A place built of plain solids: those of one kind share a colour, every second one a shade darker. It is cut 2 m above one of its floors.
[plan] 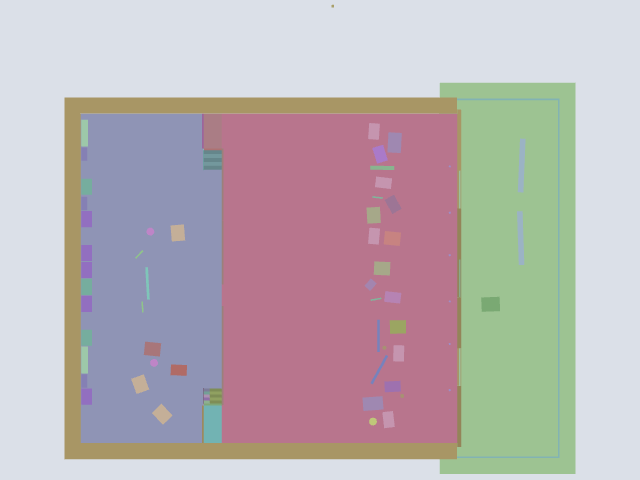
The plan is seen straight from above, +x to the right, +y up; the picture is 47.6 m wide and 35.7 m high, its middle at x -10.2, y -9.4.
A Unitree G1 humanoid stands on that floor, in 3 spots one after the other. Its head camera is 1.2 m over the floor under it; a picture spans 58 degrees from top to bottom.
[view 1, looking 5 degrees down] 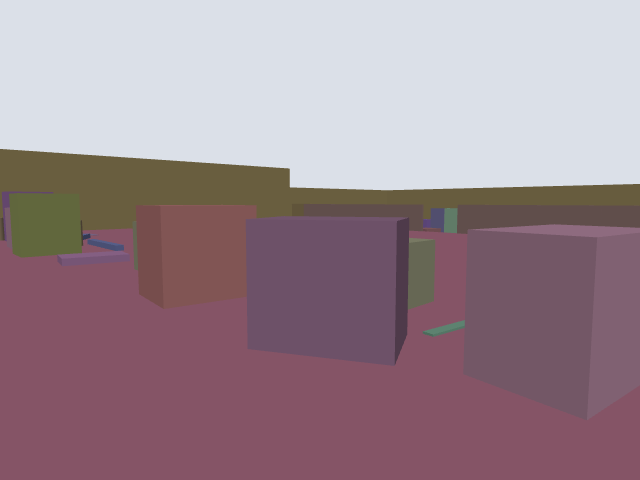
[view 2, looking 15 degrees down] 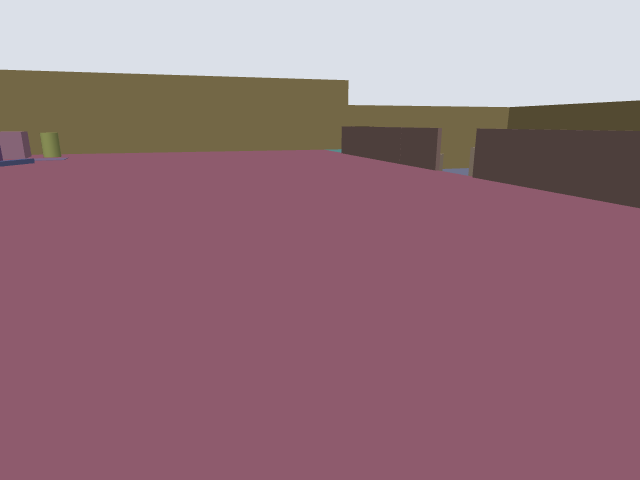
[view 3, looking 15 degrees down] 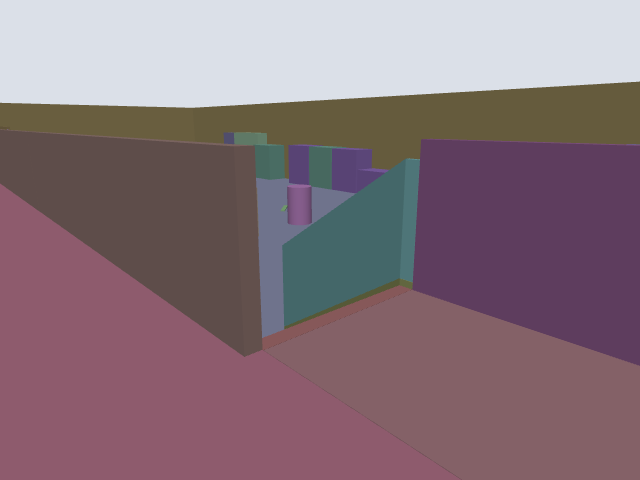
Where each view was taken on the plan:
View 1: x -2.20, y -4.15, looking -133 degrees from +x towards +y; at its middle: pallets_hall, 3.27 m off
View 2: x -11.05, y -4.10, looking -107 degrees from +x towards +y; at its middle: floor_hall_stone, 4.64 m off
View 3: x -16.30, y -0.80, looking -132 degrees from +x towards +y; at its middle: rail_sunkw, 3.95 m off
